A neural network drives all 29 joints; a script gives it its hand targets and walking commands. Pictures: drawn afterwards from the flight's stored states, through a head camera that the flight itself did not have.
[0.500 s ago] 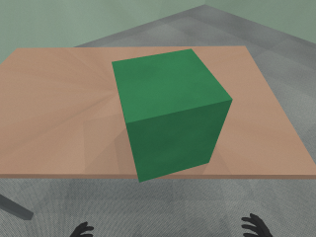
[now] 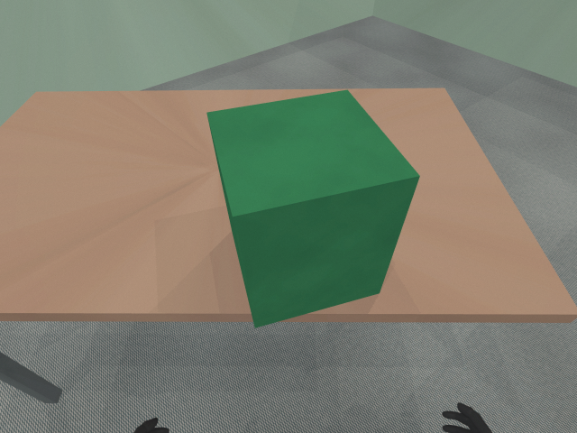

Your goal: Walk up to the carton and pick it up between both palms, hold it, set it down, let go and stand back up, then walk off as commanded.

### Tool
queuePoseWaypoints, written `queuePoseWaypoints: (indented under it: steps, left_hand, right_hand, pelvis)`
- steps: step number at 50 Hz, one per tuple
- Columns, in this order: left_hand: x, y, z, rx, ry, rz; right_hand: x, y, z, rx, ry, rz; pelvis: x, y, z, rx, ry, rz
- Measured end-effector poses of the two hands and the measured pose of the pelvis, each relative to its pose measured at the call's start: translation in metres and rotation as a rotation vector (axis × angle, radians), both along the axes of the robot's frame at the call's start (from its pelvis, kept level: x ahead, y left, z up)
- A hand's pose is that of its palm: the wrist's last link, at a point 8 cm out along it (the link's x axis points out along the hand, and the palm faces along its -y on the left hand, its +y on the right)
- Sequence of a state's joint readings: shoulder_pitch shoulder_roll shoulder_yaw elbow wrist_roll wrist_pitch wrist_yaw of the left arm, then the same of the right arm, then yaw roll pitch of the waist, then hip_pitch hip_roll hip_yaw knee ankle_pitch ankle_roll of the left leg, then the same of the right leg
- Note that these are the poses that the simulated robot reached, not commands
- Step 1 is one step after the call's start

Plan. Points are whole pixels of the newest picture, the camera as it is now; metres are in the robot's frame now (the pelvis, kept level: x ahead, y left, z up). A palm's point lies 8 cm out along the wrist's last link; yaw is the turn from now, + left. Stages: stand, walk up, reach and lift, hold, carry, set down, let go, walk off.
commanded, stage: stand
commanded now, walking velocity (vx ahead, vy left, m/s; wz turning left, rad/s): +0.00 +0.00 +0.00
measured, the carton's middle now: (300, 210) +0.44 +0.01 +0.07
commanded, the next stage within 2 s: walk up in 0.08 s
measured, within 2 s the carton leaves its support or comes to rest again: neither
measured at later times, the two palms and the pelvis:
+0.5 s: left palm out of the picture +0.09 +0.27 -0.12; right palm out of the picture +0.08 -0.25 -0.11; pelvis -0.02 +0.01 +0.00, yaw +0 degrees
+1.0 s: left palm out of the picture -0.03 +0.32 -0.15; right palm out of the picture +0.00 -0.25 -0.10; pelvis -0.09 +0.03 -0.01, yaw +0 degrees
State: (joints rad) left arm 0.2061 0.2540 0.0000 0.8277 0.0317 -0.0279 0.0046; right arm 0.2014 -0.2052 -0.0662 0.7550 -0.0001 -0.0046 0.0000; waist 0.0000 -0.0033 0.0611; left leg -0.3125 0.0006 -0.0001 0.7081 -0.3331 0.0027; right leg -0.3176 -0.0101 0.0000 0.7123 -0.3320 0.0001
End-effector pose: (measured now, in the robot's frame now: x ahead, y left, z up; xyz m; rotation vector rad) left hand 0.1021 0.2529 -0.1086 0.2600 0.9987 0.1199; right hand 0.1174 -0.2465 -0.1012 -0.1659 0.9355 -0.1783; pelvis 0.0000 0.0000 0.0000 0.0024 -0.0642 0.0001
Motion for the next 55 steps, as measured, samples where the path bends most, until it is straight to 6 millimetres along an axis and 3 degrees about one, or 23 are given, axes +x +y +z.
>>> queuePoseWaypoints:
  steps: [17, 24, 34, 40, 47, 55]
  left_hand:
    - [-0.003, 0.002, -0.003, -0.002, 0.016, 0.003]
    - [-0.013, 0.015, -0.007, 0.018, 0.038, -0.007]
    - [-0.047, 0.056, -0.036, -0.001, 0.098, -0.003]
    - [-0.085, 0.073, -0.043, 0.008, 0.167, 0.005]
    - [-0.125, 0.076, -0.046, 0.033, 0.237, 0.004]
    - [-0.14, 0.052, -0.035, 0.067, 0.198, 0.011]
  right_hand:
    - [-0.006, 0.001, -0.002, -0.002, 0.023, -0.004]
    - [-0.032, -0.005, -0.007, -0.033, 0.09, -0.009]
    - [-0.092, 0.01, -0.004, -0.128, 0.192, -0.027]
    - [-0.108, 0.015, 0.003, -0.151, 0.178, -0.026]
    - [-0.118, 0.009, 0.003, -0.149, 0.139, -0.019]
    - [-0.115, -0.018, -0.007, -0.107, 0.078, -0.018]
  pelvis:
    - [-0.001, 0.002, 0.0, -0.002, -0.001, 0.0]
    - [-0.016, 0.007, -0.003, -0.009, -0.027, 0.0]
    - [-0.061, 0.043, -0.011, -0.049, -0.049, 0.008]
    - [-0.078, 0.05, -0.011, -0.061, -0.038, 0.003]
    - [-0.089, 0.043, -0.013, -0.043, -0.048, -0.008]
    - [-0.096, 0.013, -0.018, -0.001, -0.058, -0.009]
